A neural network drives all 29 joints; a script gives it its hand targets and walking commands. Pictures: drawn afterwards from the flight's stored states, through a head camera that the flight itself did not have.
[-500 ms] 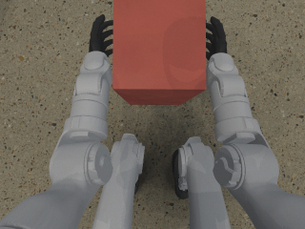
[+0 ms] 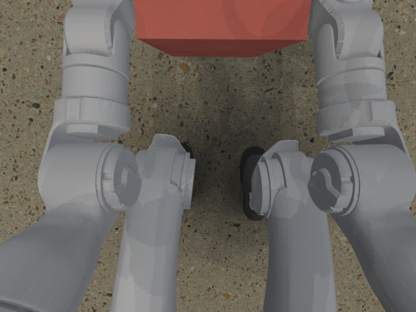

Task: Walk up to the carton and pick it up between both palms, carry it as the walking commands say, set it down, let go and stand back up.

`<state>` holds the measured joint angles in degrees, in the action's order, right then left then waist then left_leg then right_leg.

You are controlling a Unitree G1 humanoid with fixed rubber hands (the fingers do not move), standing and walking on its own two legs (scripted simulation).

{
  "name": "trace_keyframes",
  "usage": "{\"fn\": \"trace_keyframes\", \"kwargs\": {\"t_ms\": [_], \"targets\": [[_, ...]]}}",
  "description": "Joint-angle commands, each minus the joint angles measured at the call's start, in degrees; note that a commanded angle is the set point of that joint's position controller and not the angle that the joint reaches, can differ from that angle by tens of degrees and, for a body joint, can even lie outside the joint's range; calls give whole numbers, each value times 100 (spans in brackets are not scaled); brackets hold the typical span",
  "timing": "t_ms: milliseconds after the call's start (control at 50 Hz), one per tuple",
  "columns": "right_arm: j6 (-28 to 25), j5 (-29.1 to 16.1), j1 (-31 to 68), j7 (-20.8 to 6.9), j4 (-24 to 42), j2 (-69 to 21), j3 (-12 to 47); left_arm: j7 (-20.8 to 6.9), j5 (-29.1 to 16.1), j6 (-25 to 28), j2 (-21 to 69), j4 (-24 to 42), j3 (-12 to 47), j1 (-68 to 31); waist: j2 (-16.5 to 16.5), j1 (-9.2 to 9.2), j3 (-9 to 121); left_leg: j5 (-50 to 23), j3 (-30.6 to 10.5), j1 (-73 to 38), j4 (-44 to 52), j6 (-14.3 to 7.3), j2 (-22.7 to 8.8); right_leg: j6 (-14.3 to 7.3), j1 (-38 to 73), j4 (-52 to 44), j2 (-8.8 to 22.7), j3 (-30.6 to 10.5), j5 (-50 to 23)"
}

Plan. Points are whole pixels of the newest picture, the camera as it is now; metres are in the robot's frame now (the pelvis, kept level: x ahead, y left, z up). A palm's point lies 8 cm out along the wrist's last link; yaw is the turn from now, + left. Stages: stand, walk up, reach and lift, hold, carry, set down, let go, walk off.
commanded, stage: set down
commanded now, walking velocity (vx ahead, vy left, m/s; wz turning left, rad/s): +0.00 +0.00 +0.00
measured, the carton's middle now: out of the picture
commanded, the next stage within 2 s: none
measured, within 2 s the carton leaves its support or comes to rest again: neither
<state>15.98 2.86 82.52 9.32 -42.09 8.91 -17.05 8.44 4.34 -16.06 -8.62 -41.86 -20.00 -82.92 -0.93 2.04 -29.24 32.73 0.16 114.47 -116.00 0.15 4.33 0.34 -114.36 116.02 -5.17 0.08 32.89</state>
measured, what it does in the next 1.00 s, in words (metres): lowers itself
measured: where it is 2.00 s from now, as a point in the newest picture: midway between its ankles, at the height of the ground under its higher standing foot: (215, 193)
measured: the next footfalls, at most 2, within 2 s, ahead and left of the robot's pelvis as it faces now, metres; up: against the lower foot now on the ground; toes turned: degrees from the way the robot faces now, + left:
none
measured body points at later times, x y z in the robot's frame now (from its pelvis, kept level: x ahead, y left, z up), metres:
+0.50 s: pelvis +0.00 +0.00 -0.03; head +0.37 +0.01 +0.21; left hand +0.57 +0.16 -0.19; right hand +0.58 -0.11 -0.19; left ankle +0.12 +0.11 -0.40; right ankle +0.12 -0.11 -0.40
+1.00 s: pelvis -0.01 +0.00 -0.05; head +0.36 +0.02 +0.19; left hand +0.56 +0.17 -0.21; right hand +0.57 -0.11 -0.21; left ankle +0.12 +0.11 -0.40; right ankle +0.12 -0.11 -0.40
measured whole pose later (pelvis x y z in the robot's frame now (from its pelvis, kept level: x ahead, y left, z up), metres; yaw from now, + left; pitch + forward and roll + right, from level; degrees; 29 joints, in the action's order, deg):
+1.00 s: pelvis -0.01 +0.00 -0.05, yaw +1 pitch +30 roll -1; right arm 16.1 1.9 87.7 7.7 -53.9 12.2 -16.2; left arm 9.6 0.5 -15.8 -12.4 -55.5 -16.0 -88.9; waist -0.5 1.6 -28.6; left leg 31.8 0.9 122.9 -124.7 -0.2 5.4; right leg 0.8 -122.1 124.9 -4.6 0.4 32.8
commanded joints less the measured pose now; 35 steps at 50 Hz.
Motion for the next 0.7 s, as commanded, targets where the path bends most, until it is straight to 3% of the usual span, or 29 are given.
{"fn": "trace_keyframes", "kwargs": {"t_ms": [0, 20, 40, 100, 140, 200, 320, 400, 520, 620, 680], "targets": [[-204, -894, 4344, -1409, 766, -5057, 2933, -1430, -956, 174, 5107, 648, 2970, -3979, -83, 71, 11490, -2360, 62, -4029, 551, 107, 415, 28, 3767, -457, -419, 220, -2086], [-129, -935, 4265, -1431, 485, -5028, 2986, -1443, -1000, 141, 5027, 522, 3032, -4077, -115, 66, 11283, -2192, 80, -3934, 533, 114, 385, 9, 3815, -459, -392, 222, -1964], [-115, -1003, 4290, -1422, 451, -5091, 3027, -1453, -959, 76, 5150, 192, 3044, -3955, 52, 35, 10826, -2402, 162, -3923, 405, 98, 347, -9, 3760, -391, -412, 262, -2177], [-242, -1214, 4799, -1426, 1222, -5106, 3114, -1434, -1282, 182, 5160, 865, 3173, -4477, 118, -38, 11451, -3005, 139, -4221, 187, 29, 363, -46, 3851, -154, -448, 250, -2626], [-258, -1352, 4893, -1402, 1074, -5159, 3228, -1400, -1372, 195, 5193, 749, 3216, -4517, 194, 74, 11283, -3064, 138, -4225, 112, 35, 350, -57, 3698, -86, -409, 224, -2602], [-292, -1455, 4940, -1361, 1177, -5204, 3300, -1329, -1459, 239, 5205, 809, 3282, -4561, 198, 72, 11487, -3236, 103, -4352, 69, 22, 354, -61, 3758, 6, -421, 254, -2768], [-216, -1131, 4473, -1488, 106, -5436, 2766, -1518, -1123, 220, 5379, -207, 2654, -4041, 0, 151, 9547, -2227, 186, -3152, 208, -27, 381, -58, 3155, -159, -429, 221, -2083], [-221, -963, 4381, -1609, -176, -5530, 2508, -1685, -981, 217, 5473, -478, 2452, -4029, -19, 142, 9124, -1965, 238, -2812, 201, -59, 362, -76, 3011, -142, -429, 218, -1911], [-275, -982, 4760, -1649, 47, -5362, 2493, -1794, -991, 228, 5416, -325, 2390, -4294, -39, 149, 9120, -1882, 258, -2695, 113, -71, 352, -89, 2975, -106, -390, 175, -1806], [-333, -1189, 5171, -1575, 413, -5239, 2666, -1727, -1236, 253, 5322, -69, 2669, -4653, -55, 40, 9691, -2083, 224, -3037, -1, -67, 317, -97, 3174, 31, -366, 226, -1955], [-258, -1109, 4997, -1604, 38, -5106, 2548, -1730, -1231, 196, 5394, -288, 2673, -4615, 132, -8, 9107, -1733, 238, -2916, 68, -25, 321, -129, 2791, -23, -323, 230, -1538]]}}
